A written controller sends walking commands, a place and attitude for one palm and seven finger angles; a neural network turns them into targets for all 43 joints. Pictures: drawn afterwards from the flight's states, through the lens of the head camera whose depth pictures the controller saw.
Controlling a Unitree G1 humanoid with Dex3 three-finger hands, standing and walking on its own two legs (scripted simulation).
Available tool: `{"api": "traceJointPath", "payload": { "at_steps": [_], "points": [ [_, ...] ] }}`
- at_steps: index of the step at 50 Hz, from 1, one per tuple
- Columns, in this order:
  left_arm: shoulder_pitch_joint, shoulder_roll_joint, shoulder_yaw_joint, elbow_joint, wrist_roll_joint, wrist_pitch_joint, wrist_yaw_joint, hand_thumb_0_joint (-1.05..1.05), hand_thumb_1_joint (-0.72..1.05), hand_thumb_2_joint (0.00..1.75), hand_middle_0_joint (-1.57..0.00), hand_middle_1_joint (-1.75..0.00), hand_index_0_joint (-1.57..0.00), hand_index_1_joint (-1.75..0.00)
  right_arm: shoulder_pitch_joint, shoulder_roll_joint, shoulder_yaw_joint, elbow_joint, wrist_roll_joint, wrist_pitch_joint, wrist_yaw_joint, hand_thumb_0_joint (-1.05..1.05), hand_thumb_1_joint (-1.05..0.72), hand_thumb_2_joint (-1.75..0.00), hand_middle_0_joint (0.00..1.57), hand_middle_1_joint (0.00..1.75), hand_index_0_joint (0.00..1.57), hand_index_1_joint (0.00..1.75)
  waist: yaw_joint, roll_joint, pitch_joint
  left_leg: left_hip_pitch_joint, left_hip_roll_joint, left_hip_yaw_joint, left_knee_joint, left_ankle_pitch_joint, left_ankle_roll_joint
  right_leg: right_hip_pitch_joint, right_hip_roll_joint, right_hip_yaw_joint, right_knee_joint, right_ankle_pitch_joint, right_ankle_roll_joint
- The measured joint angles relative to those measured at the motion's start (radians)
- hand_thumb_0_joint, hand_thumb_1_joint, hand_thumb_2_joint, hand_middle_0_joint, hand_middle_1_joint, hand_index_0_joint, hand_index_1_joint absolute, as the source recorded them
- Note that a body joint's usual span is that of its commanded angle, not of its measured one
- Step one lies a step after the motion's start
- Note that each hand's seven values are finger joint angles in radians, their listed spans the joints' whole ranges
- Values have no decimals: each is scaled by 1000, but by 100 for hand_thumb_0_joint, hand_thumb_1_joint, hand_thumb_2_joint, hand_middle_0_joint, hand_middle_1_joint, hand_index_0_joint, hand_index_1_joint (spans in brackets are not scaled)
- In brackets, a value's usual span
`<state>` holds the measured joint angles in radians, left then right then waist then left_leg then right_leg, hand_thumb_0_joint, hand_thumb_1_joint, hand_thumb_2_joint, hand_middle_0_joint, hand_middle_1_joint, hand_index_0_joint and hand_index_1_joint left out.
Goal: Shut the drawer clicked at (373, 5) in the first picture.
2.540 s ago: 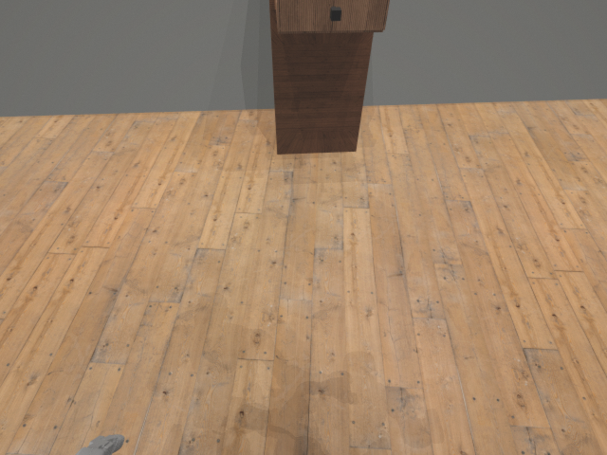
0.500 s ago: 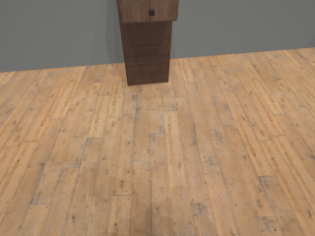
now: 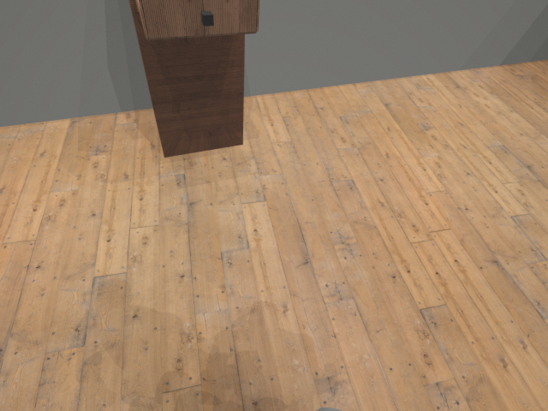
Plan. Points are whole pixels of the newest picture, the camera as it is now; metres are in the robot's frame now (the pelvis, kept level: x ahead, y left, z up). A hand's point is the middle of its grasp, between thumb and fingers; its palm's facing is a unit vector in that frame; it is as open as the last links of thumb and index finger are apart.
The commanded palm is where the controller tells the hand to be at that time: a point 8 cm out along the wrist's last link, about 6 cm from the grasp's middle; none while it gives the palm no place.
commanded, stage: walk to a spot facing it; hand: left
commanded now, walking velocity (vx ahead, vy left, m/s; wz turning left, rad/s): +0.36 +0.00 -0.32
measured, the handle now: (206, 16) +1.20 +0.34 +0.04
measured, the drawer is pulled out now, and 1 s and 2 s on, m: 0.24 0.24 0.24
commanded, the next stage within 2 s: turn to face it in 1.30 s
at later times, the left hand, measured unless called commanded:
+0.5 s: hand (230, 300) +0.34 +0.11 -0.16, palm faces -0.16 -0.97 -0.17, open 7.3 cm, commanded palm none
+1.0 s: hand (231, 230) +0.51 +0.14 -0.16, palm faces -0.18 -0.97 -0.15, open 7.4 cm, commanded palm none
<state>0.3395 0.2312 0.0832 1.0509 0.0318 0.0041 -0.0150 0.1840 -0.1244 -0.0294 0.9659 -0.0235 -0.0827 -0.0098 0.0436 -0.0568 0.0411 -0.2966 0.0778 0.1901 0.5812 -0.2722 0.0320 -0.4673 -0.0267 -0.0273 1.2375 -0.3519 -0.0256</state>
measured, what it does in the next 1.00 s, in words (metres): walks ahead: right foot, then left foot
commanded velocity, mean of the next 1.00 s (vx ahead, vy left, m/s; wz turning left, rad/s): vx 0.37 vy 0.00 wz -0.20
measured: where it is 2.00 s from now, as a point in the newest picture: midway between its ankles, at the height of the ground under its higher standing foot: (316, 275)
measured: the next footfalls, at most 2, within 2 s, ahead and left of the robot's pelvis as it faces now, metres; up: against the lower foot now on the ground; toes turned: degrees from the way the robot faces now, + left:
right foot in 0.36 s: +0.26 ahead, -0.15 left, +0.00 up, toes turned -16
left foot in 0.72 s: +0.45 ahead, +0.08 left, +0.00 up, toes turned +1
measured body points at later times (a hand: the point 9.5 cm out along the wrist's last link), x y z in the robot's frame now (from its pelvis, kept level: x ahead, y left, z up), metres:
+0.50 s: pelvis +0.21 -0.04 +0.00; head +0.24 -0.04 +0.45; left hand +0.35 +0.16 -0.15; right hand +0.10 -0.25 -0.15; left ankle +0.16 +0.09 -0.64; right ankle +0.22 -0.14 -0.73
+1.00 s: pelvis +0.44 -0.03 +0.01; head +0.45 -0.02 +0.46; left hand +0.52 +0.19 -0.15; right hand +0.36 -0.23 -0.14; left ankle +0.41 +0.08 -0.73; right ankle +0.46 -0.18 -0.66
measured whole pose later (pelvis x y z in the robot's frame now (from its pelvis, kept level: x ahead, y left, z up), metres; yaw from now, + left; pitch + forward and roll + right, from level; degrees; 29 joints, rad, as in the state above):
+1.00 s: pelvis +0.44 -0.03 +0.01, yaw -14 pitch -1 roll -1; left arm 0.25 0.18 0.07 1.05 0.03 0.01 -0.03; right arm 0.37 -0.11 -0.03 1.09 -0.03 -0.08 -0.01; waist 0.01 -0.02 0.03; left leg -0.07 0.08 0.26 0.36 -0.27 0.01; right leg -0.58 -0.11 -0.08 1.02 -0.20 0.02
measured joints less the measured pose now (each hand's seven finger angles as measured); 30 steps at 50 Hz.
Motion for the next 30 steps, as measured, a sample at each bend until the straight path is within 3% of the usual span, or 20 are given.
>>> {"api": "traceJointPath", "payload": {
  "at_steps": [7, 12, 17, 18, 21, 23, 26, 30],
  "points": [
    [-138, 5, 11, -90, 7, 9, -15, 0, 91, 90, -19, -30, -19, -30, 126, -55, -27, 70, -4, -3, -9, -1, -94, -89, 20, 29, 20, 30, -38, 18, -25, 153, -26, 72, -176, 3, 4, -136, -65, -28, -179, 157, 34],
    [-219, -8, -6, -105, 5, 13, -22, 0, 91, 90, -19, -30, -19, -30, 208, -66, -24, 116, -11, 6, -2, 0, -92, -89, 20, 29, 20, 30, -80, 38, 2, 249, -17, 111, -216, -45, -22, -89, -79, -53, -441, 165, 31],
    [-274, -26, -27, -108, 3, -11, -24, 0, 91, 90, -19, -30, -19, -30, 287, -54, -13, 159, -13, 23, 6, 0, -91, -89, 20, 29, 20, 30, -116, 60, 30, 301, 39, 135, -117, -164, -73, 41, -31, -107, -653, 138, -14],
    [-278, -26, -31, -109, 3, -28, -24, 0, 91, 90, -19, -30, -19, -30, 304, -46, -9, 169, -8, 28, 10, 1, -91, -89, 20, 29, 20, 30, -115, 55, 32, 274, 59, 128, -17, -197, -75, 67, -27, -113, -677, 186, -31],
    [-266, -46, -40, -100, -12, -61, -10, 0, 91, 90, -20, -30, -19, -30, 284, -33, -4, 193, 6, 56, 15, 1, -91, -89, 20, 29, 20, 30, -107, 63, 49, 84, 67, -21, 456, -229, -55, 88, -8, -120, -601, 120, -33],
    [-230, -61, -47, -82, -17, -63, -1, 0, 91, 90, -20, -30, -20, -30, 251, -30, -8, 186, 3, 65, 15, 1, -91, -89, 20, 29, 20, 30, -101, 68, 43, -32, 63, -75, 613, -166, -49, 140, 7, -117, -641, 94, -25],
    [-171, -66, -23, -55, -26, -68, 24, -2, 93, 90, -20, -30, -20, -30, 193, -24, -14, 145, -3, 64, 14, 1, -91, -89, 20, 29, 20, 30, -95, 74, 17, -157, 80, -102, 578, -95, -57, 215, 26, -115, -732, 108, -15],
    [-112, -32, -19, -17, -13, -59, 25, -3, 95, 90, -20, -30, -20, -30, 119, -17, -18, 87, -6, 57, 22, 1, -91, -89, 19, 29, 19, 30, -79, 71, -13, -215, 96, -93, 347, -28, -69, 286, 34, -108, -795, 91, -4]
  ]
}}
